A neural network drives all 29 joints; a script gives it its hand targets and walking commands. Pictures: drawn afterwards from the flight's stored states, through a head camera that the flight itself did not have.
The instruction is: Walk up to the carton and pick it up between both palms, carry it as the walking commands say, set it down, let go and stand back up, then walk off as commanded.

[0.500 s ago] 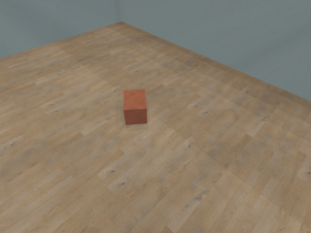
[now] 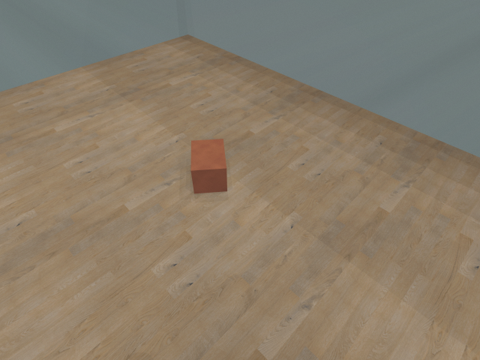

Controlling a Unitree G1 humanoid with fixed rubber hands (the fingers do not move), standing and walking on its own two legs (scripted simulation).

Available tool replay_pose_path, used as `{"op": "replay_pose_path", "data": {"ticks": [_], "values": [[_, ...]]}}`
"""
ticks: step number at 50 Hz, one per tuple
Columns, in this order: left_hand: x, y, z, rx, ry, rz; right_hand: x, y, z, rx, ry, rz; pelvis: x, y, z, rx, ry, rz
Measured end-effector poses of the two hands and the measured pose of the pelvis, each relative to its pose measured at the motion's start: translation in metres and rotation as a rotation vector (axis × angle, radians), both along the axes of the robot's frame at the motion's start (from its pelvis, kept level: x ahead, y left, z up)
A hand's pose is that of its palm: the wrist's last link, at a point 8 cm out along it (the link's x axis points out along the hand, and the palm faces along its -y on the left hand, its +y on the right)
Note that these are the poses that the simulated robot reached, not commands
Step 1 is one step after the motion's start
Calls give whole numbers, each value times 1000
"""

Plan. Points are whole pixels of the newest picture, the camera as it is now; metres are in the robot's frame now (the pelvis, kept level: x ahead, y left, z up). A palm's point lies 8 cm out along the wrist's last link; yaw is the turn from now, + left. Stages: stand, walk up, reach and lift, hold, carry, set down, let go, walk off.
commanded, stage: stand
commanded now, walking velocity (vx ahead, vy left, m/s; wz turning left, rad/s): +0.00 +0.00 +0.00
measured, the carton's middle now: (209, 165) +1.31 +0.10 -0.68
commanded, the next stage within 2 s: walk off in 1.06 s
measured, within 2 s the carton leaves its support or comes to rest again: neither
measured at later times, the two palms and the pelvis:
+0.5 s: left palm out of the picture +0.10 +0.30 -0.08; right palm out of the picture +0.05 -0.28 -0.12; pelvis -0.01 +0.00 +0.00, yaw +0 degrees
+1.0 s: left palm out of the picture +0.11 +0.31 -0.08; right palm out of the picture +0.05 -0.28 -0.12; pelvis -0.01 +0.00 +0.00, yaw +0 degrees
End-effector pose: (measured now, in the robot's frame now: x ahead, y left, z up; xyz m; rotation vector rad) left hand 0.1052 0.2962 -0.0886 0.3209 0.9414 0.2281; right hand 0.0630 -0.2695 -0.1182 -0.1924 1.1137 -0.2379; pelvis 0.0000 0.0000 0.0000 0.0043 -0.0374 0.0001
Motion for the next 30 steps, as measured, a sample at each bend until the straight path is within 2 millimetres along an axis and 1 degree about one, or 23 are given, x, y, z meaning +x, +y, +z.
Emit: {"op": "replay_pose_path", "data": {"ticks": [10, 18, 24, 30], "values": [[1, 1, 4, 2, -26, -9, -7, -6, 2, -13, -12, 3, -8, 0, 0, 0, -11, 0], [-4, 2, 4, 5, -31, -10, -13, -8, 3, -14, -16, 4, -14, -1, 0, 1, -20, -1], [-7, 6, 4, 9, -16, -8, -16, -8, 2, -14, -4, 4, -14, 0, 0, 1, -20, 0], [-4, 8, 4, 15, -13, -10, -16, -10, 2, -17, 11, 3, -12, 0, 0, 0, -16, 0]]}}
